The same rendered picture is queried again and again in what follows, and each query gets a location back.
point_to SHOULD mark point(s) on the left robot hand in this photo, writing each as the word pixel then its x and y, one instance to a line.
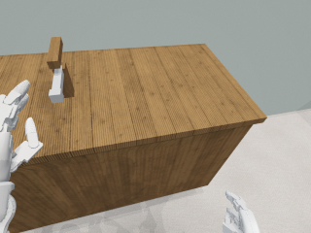
pixel 10 107

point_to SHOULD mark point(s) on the right robot hand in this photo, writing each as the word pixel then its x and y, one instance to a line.
pixel 244 221

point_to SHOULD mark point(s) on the counter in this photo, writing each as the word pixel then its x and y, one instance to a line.
pixel 135 124

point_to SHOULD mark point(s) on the tap lever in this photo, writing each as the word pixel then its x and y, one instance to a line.
pixel 56 93

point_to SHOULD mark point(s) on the robot left forearm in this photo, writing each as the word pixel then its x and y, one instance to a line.
pixel 8 205

